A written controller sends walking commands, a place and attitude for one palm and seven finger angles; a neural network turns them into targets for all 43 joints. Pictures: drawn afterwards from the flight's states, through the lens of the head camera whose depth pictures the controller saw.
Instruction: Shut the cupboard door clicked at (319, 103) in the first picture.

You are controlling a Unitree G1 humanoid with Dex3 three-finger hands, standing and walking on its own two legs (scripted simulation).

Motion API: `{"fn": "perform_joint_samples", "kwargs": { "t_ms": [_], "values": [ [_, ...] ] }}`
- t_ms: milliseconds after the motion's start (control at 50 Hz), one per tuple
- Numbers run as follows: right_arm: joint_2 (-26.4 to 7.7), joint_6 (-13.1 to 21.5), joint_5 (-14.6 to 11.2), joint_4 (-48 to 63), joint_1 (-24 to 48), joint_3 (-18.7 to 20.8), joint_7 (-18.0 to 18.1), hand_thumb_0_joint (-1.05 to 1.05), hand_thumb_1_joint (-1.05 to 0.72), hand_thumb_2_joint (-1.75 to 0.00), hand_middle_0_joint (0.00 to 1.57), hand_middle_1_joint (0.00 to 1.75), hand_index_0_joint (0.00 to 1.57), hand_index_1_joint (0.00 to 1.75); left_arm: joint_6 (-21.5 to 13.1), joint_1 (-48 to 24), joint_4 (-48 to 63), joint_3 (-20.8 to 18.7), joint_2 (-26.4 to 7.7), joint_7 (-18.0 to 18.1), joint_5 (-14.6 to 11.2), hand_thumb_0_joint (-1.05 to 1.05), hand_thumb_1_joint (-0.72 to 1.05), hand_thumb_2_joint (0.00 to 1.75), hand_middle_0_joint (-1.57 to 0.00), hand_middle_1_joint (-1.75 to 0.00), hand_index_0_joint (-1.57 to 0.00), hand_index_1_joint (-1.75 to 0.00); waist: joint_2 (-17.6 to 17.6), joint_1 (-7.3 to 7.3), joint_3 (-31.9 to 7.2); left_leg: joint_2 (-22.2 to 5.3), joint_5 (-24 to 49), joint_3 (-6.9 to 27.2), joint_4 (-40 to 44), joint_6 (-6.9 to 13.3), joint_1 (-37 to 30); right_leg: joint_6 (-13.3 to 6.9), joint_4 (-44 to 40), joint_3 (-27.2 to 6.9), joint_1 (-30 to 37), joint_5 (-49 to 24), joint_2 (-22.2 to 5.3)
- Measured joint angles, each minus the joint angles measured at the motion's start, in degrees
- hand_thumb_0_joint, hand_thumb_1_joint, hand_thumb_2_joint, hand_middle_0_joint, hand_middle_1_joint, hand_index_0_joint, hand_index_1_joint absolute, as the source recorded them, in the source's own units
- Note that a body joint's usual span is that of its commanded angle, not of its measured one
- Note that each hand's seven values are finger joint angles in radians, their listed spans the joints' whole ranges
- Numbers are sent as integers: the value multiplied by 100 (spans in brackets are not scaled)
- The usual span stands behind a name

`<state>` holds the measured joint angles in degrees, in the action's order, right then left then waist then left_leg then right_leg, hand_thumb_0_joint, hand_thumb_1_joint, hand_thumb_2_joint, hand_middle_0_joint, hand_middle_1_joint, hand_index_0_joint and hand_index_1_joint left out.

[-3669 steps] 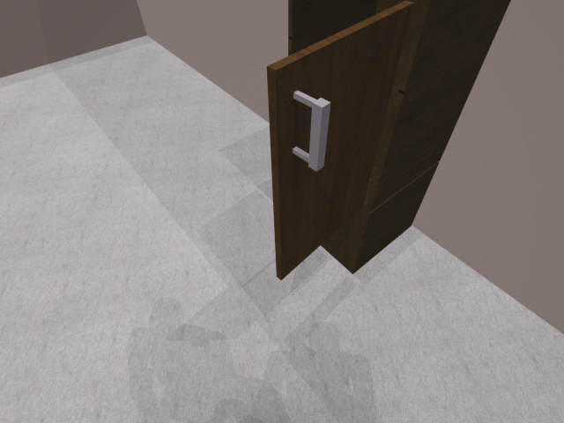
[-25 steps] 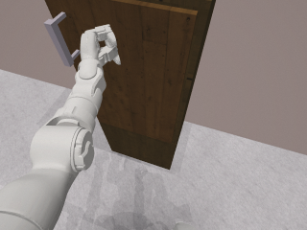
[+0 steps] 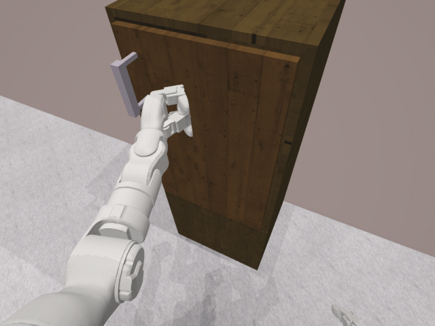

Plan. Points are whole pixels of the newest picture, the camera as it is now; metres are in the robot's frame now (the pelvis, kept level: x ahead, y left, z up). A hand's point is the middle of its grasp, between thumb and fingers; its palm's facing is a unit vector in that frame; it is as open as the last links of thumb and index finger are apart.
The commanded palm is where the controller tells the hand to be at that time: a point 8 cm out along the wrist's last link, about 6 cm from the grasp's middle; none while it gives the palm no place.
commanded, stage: draw the hand back to the body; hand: left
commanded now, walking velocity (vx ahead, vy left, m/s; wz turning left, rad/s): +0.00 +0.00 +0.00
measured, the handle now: (133, 85) +0.58 +0.18 +0.15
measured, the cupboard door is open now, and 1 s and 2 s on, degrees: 0 0 0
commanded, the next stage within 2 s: step back with the hand held close in 1.54 s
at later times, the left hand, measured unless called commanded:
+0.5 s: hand (124, 169) +0.32 +0.14 +0.17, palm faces -0.02 -1.00 -0.05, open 3.1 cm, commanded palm +0.29 +0.20 +0.17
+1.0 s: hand (19, 234) +0.22 +0.25 +0.17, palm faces +0.35 -0.88 -0.32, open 4.8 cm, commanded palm +0.17 +0.30 +0.19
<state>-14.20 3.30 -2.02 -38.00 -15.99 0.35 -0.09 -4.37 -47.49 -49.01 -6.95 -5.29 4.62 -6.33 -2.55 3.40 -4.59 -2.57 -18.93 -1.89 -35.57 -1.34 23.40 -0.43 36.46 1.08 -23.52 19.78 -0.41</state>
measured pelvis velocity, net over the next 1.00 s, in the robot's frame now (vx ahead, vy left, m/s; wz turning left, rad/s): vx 0.00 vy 0.02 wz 0.00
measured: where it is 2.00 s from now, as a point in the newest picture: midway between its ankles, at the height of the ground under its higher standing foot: outside the picture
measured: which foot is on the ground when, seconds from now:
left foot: down 0.00-1.00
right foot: down 0.00-1.00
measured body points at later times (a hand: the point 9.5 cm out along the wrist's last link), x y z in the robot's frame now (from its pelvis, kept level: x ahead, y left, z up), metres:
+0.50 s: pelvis -0.01 +0.01 +0.01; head -0.04 -0.02 +0.46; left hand +0.32 +0.19 +0.17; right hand +0.18 -0.22 -0.07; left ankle -0.01 +0.14 -0.72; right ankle -0.02 -0.11 -0.72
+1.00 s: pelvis +0.00 +0.02 +0.02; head -0.03 -0.01 +0.47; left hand +0.20 +0.29 +0.19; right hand +0.18 -0.19 -0.08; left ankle -0.01 +0.14 -0.72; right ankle -0.02 -0.11 -0.72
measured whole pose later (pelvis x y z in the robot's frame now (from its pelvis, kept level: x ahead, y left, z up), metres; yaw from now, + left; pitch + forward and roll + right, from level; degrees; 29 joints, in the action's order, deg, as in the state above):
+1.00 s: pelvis +0.00 +0.02 +0.02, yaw +0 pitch -4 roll +0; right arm -12.6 1.5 -1.1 -35.9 -11.6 -2.0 4.0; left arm -3.4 17.5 16.0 -13.1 -17.3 4.2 -3.9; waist -4.2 -2.7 -0.1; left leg -0.8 -14.6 -2.4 -24.5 0.2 5.8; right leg 1.3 24.1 0.9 -5.2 14.7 -1.8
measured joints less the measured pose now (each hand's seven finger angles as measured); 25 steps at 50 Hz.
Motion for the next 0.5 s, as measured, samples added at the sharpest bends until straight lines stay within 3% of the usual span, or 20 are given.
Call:
{"fn": "perform_joint_samples", "kwargs": {
  "t_ms": [100,200,360,480,500],
  "values": [
    [32,-68,8,200,73,-50,12,1,-90,-90,20,30,20,30,-78,667,604,-234,-21,-134,-16,1,90,90,-130,-150,-129,-150,36,-68,-16,-2,31,-81,133,-1,-186,-8,-44,-77,111,-11,6],
    [11,-96,-65,300,-32,-13,23,1,-90,-90,20,30,20,30,-135,1772,1781,-80,-219,-396,-22,1,90,90,-130,-150,-129,-150,-10,-224,-24,-10,10,-106,209,-1,-467,-3,-123,-100,386,0,17],
    [-75,-177,-202,236,190,-89,263,1,-90,-90,20,30,20,30,719,2651,3139,241,-362,-839,-390,1,90,90,-130,-150,-130,-150,-61,-414,128,47,68,33,280,34,-843,35,-329,41,889,-77,-39],
    [-19,-150,-198,391,468,-215,332,1,-90,-90,19,30,20,30,1104,3231,3947,215,-420,-951,-451,1,90,90,-128,-147,-127,-147,-56,-439,112,95,154,16,393,66,-1040,66,-418,26,1074,-153,-84],
    [8,-148,-172,415,518,-237,342,1,-90,-90,19,30,20,30,1072,3375,4106,239,-472,-888,-359,1,90,90,-127,-146,-126,-146,-50,-432,130,103,174,7,435,69,-1098,72,-446,17,1123,-168,-90]
  ]
}}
